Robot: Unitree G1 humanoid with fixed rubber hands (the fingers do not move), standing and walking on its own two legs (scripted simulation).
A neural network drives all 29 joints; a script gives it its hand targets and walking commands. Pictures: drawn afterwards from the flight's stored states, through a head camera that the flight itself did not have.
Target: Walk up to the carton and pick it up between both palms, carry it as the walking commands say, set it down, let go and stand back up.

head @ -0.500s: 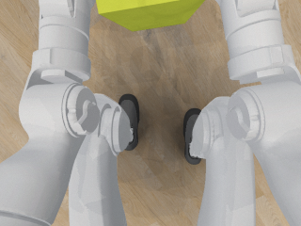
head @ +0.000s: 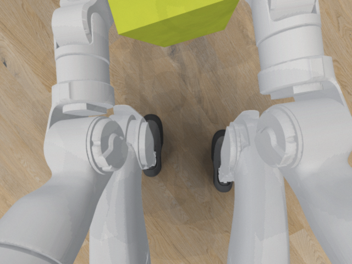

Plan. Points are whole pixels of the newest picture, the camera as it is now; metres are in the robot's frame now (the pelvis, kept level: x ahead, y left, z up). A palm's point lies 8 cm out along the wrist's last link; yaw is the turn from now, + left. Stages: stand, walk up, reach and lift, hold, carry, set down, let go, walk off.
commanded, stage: reach and lift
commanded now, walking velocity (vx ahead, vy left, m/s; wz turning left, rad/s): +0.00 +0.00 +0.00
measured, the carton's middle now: out of the picture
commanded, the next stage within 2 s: none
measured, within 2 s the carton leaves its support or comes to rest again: neither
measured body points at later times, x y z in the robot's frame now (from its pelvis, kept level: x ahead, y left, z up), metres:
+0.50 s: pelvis -0.01 +0.00 +0.05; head +0.32 +0.00 +0.35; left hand +0.54 +0.18 -0.02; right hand +0.58 -0.06 +0.00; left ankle +0.16 +0.13 -0.38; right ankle +0.12 -0.10 -0.38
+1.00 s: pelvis -0.01 +0.00 +0.10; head +0.28 +0.00 +0.44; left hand +0.52 +0.18 +0.06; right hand +0.56 -0.06 +0.08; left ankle +0.16 +0.13 -0.38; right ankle +0.12 -0.10 -0.38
